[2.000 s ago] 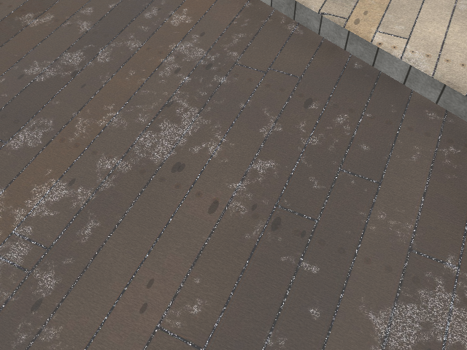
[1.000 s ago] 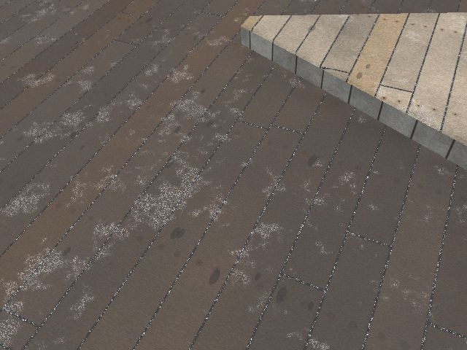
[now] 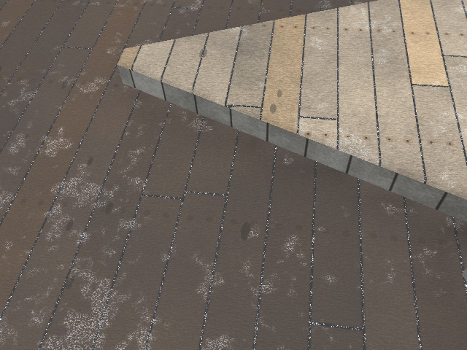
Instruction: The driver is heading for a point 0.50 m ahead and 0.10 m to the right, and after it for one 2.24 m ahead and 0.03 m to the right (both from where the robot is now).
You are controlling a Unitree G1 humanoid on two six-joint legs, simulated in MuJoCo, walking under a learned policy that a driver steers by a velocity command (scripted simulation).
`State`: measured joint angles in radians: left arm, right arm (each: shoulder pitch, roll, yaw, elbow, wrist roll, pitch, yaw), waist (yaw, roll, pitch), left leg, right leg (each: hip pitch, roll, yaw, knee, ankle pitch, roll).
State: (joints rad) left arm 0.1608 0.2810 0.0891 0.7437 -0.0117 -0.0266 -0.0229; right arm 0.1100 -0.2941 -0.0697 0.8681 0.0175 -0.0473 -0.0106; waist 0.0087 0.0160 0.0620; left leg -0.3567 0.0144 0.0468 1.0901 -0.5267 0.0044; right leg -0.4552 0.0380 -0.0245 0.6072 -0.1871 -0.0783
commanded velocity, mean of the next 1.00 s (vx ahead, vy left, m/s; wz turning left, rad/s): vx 0.45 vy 0.00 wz -0.40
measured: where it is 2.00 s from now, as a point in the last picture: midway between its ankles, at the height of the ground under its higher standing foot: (304, 185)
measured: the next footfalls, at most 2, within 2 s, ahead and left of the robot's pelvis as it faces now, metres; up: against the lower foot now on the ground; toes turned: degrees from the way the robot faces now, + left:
left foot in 0.40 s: +0.30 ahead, +0.14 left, +0.00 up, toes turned -17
right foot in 0.84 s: +0.47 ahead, -0.21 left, +0.00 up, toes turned -27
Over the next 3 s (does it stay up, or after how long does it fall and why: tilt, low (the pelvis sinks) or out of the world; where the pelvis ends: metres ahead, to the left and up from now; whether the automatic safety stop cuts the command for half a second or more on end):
stays up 1.57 -0.07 0.12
